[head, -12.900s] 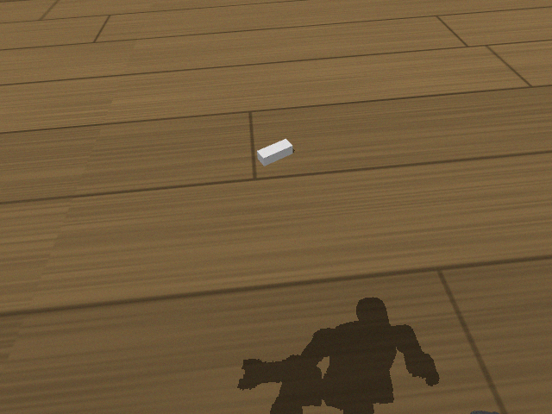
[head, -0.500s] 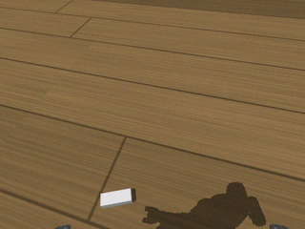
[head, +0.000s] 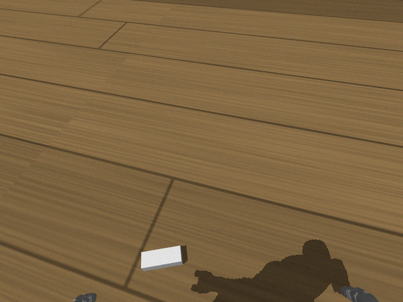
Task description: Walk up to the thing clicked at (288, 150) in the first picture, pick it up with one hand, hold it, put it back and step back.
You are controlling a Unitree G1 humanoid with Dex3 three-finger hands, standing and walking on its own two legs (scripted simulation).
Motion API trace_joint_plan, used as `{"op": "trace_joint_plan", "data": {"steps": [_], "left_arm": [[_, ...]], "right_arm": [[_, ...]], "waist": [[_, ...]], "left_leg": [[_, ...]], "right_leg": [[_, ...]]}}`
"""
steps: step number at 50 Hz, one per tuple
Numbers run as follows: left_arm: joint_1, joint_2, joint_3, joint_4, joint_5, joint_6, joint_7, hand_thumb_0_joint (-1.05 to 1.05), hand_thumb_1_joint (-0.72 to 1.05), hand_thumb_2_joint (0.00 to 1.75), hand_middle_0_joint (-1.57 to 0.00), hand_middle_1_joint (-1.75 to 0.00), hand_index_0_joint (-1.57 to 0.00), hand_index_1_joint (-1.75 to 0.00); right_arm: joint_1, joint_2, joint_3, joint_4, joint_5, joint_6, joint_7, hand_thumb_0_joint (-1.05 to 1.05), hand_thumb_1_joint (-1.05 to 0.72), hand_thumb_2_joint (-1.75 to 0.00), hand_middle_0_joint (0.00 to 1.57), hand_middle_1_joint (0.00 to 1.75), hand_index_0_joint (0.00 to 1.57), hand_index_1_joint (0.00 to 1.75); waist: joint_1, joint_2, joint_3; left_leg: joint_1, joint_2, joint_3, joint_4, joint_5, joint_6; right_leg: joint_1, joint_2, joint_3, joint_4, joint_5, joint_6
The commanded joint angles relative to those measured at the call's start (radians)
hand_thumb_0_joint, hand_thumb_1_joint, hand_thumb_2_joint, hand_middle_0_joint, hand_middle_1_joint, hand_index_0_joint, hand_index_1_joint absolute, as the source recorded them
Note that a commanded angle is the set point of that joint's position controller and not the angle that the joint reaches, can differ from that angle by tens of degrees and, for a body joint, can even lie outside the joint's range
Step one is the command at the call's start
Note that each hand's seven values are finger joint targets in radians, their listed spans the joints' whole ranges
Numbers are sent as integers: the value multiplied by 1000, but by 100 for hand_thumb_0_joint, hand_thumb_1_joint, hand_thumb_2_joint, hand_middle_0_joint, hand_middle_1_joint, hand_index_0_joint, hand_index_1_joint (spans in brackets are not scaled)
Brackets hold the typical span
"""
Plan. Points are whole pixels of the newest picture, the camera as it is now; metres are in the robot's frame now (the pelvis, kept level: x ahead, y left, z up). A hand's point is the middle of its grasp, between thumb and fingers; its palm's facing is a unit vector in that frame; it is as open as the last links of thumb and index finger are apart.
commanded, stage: stand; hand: left
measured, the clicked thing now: (162, 258) +0.39 +0.25 -0.75
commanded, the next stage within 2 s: rise first in 1.88 s
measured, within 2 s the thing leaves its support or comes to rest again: neither
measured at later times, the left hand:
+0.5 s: hand out of the picture +0.02 +0.28 -0.16, palm faces -0.01 -0.94 -0.34, open 7.4 cm
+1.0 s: hand out of the picture +0.04 +0.28 -0.16, palm faces -0.01 -0.94 -0.34, open 7.4 cm
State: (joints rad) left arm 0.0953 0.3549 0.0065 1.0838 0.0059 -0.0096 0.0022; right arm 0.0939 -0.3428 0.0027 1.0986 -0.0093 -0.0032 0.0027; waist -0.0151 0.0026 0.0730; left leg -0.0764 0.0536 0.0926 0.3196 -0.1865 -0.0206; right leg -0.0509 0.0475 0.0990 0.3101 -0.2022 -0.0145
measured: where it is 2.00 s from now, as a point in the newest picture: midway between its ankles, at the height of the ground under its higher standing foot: outside the picture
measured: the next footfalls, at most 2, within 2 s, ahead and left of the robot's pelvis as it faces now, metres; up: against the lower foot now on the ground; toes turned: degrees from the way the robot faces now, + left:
none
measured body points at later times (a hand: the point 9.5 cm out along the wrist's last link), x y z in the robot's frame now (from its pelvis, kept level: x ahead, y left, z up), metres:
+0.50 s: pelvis -0.02 +0.02 +0.00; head -0.01 +0.03 +0.45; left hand +0.03 +0.33 -0.14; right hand +0.05 -0.28 -0.13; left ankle -0.01 +0.13 -0.75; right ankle -0.02 -0.11 -0.75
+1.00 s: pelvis -0.02 +0.03 +0.00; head -0.01 +0.03 +0.45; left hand +0.04 +0.33 -0.13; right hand +0.06 -0.28 -0.13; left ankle -0.01 +0.13 -0.75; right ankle -0.02 -0.11 -0.75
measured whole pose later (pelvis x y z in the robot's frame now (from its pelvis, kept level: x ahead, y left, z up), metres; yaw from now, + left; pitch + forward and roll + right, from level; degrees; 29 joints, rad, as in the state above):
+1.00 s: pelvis -0.02 +0.03 +0.00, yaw +2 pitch -3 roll +0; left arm 0.13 0.35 -0.01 1.11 0.01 -0.01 0.00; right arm 0.11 -0.35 -0.01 1.15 -0.01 -0.01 0.01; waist -0.01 -0.01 0.06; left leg -0.11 0.00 0.07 0.31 -0.15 0.02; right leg -0.08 -0.01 0.08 0.32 -0.19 0.03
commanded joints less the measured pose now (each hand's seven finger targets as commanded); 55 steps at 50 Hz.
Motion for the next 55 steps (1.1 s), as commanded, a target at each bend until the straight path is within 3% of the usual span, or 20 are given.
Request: {"op": "trace_joint_plan", "data": {"steps": [1,4,5,6,10,14,22,25,27,31,34,37,41,45,51,55], "left_arm": [[-25,214,38,-41,-3,-23,17,0,90,90,-20,-30,-20,-30],[-23,211,35,-34,-2,-24,16,0,90,90,-20,-30,-20,-30],[-19,208,33,-29,0,-23,16,0,90,90,-20,-30,-20,-30],[-24,214,36,-31,0,-25,16,0,90,90,-20,-30,-20,-30],[-17,208,32,-25,-1,-24,14,0,90,90,-20,-30,-20,-30],[-6,210,31,-18,1,-22,12,0,90,90,-20,-30,-20,-30],[4,208,28,-16,4,-23,10,0,90,90,-20,-30,-20,-30],[23,198,23,-11,3,-21,8,0,90,90,-20,-30,-20,-30],[17,204,25,-17,6,-22,9,0,90,90,-20,-30,-20,-30],[22,208,24,-15,5,-19,11,0,90,90,-20,-30,-20,-30],[26,203,19,-18,8,-24,12,0,90,90,-20,-30,-20,-30],[23,205,19,-21,6,-23,12,0,90,90,-20,-30,-20,-30],[25,208,19,-24,3,-23,11,0,90,90,-20,-30,-20,-30],[22,206,17,-27,5,-25,14,0,90,90,-20,-30,-20,-30],[17,208,17,-31,3,-24,14,0,90,90,-20,-30,-20,-30],[7,210,19,-30,3,-22,15,0,90,90,-20,-30,-20,-30]], "right_arm": [[-27,-219,-50,-42,-2,-18,-14,0,-90,-90,20,30,20,30],[-39,-221,-54,-39,-3,-17,-13,0,-90,-90,20,30,20,30],[-40,-217,-52,-37,-3,-17,-11,0,-90,-90,20,30,20,30],[-44,-218,-55,-39,-5,-18,-11,0,-90,-90,20,30,20,30],[-39,-210,-55,-31,-4,-21,-8,0,-90,-90,20,30,20,30],[-49,-217,-59,-26,-6,-20,-6,0,-90,-90,20,30,20,30],[-34,-219,-62,-16,-6,-24,-5,0,-90,-90,20,30,20,30],[-38,-228,-64,-9,-5,-23,-4,0,-90,-90,20,30,20,30],[-36,-228,-65,-10,-4,-23,-5,0,-90,-90,20,30,20,30],[-20,-221,-63,-5,-5,-22,-4,0,-90,-90,20,30,20,30],[-29,-228,-66,-7,-4,-22,-3,0,-90,-90,20,30,20,30],[-15,-223,-65,-4,-4,-20,-2,0,-90,-90,20,30,20,30],[-24,-221,-61,-5,-3,-24,-2,0,-90,-90,20,30,20,30],[-25,-222,-59,-6,-1,-27,-3,0,-90,-90,20,30,20,30],[-26,-223,-57,-8,1,-29,-4,0,-90,-90,20,30,20,30],[-25,-220,-56,-9,1,-27,-6,0,-90,-90,20,30,20,30]], "waist": [[-3,-11,-86],[-1,-6,-80],[0,-8,-61],[0,-5,-85],[0,5,-77],[4,10,-54],[3,14,-82],[9,24,-58],[6,8,-80],[2,-1,-44],[4,-10,-79],[0,-7,-59],[3,0,-71],[5,-6,-91],[5,1,-99],[1,-8,-86]], "left_leg": [[96,109,-109,-35,186,45],[96,107,-112,-41,161,51],[70,105,-119,-55,114,50],[88,107,-115,-45,141,55],[67,105,-125,-64,119,56],[54,100,-140,-83,20,56],[51,99,-149,-81,54,60],[31,97,-161,-97,-20,59],[48,95,-155,-80,32,61],[15,88,-163,-94,-25,58],[49,92,-158,-66,48,62],[18,82,-156,-77,-1,57],[28,86,-161,-74,37,56],[46,91,-159,-56,146,59],[49,88,-153,-45,185,54],[40,88,-155,-51,167,52]], "right_leg": [[-89,-145,62,-47,267,1],[-97,-149,67,-59,233,3],[-107,-142,61,-64,181,7],[-90,-152,66,-59,214,4],[-93,-149,61,-62,175,5],[-129,-145,61,-77,75,3],[-106,-153,57,-54,97,1],[-126,-148,55,-63,53,0],[-115,-157,57,-60,94,-2],[-134,-154,55,-61,48,-2],[-123,-161,53,-53,90,-2],[-128,-160,55,-66,58,-3],[-118,-160,48,-50,82,-5],[-98,-166,42,-38,142,-3],[-79,-171,38,-38,183,-2],[-85,-167,38,-43,159,-1]]}}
